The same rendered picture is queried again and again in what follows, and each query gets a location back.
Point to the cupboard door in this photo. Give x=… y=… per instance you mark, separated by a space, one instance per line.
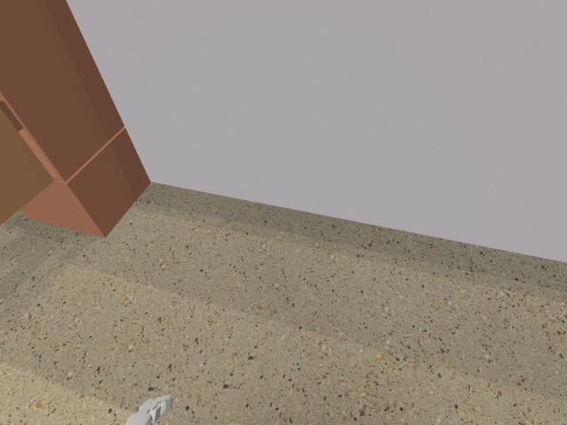
x=22 y=175

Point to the robot left hand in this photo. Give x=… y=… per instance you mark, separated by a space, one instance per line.
x=150 y=411

